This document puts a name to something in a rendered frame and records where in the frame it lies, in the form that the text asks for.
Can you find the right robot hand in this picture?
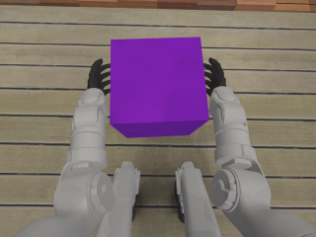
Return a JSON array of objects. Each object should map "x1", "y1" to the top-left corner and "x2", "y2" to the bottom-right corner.
[{"x1": 203, "y1": 57, "x2": 226, "y2": 97}]

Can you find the robot left upper arm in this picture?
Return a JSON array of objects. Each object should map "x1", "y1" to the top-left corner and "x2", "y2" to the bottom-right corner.
[{"x1": 12, "y1": 171, "x2": 116, "y2": 237}]

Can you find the left robot hand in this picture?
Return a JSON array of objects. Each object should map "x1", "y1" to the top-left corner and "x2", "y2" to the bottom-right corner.
[{"x1": 87, "y1": 58, "x2": 111, "y2": 96}]

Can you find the robot left forearm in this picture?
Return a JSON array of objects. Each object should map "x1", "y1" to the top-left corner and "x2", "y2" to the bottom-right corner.
[{"x1": 53, "y1": 88, "x2": 109, "y2": 207}]

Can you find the carton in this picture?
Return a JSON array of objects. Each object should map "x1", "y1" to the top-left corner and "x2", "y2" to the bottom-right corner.
[{"x1": 110, "y1": 37, "x2": 209, "y2": 138}]

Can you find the robot right upper arm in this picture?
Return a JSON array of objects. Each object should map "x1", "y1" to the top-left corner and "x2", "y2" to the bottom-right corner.
[{"x1": 210, "y1": 167, "x2": 316, "y2": 237}]

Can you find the right robot thigh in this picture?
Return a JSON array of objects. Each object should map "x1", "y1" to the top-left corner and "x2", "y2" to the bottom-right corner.
[{"x1": 175, "y1": 166, "x2": 222, "y2": 237}]

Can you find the left robot thigh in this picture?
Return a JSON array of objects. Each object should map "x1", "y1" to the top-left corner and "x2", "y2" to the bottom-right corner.
[{"x1": 95, "y1": 166, "x2": 140, "y2": 237}]

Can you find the robot thigh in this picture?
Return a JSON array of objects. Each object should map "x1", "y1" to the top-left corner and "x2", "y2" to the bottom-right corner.
[
  {"x1": 95, "y1": 166, "x2": 140, "y2": 237},
  {"x1": 175, "y1": 166, "x2": 222, "y2": 237}
]

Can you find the robot right forearm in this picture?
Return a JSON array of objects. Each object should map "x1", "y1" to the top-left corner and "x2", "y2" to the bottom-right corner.
[{"x1": 208, "y1": 86, "x2": 272, "y2": 199}]

